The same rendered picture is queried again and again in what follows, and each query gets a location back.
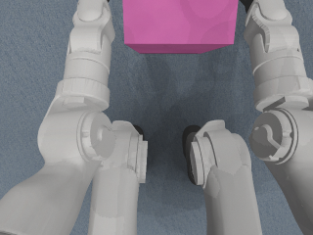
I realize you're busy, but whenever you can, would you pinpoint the robot right forearm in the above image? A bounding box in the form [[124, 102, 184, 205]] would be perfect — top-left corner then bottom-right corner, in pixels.
[[243, 0, 313, 113]]

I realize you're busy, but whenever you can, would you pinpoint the robot left forearm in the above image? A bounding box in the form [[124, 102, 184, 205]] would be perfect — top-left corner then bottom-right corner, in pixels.
[[37, 0, 115, 144]]

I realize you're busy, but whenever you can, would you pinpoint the robot right hand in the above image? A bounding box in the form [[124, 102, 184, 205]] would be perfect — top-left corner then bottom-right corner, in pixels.
[[240, 0, 253, 13]]

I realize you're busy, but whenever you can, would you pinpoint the robot right upper arm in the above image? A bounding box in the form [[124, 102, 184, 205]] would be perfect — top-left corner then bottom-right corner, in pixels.
[[248, 108, 313, 235]]

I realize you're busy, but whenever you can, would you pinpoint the robot right foot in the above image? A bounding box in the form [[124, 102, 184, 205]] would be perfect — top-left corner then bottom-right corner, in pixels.
[[182, 124, 201, 186]]

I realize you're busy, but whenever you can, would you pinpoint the robot left upper arm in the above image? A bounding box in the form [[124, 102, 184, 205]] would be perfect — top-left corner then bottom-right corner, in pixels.
[[0, 109, 116, 235]]

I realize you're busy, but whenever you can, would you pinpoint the robot left shin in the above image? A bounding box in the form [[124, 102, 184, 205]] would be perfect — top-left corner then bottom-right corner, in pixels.
[[100, 120, 140, 165]]

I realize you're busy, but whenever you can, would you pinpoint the carton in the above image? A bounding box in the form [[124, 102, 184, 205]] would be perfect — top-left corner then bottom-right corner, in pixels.
[[122, 0, 239, 54]]

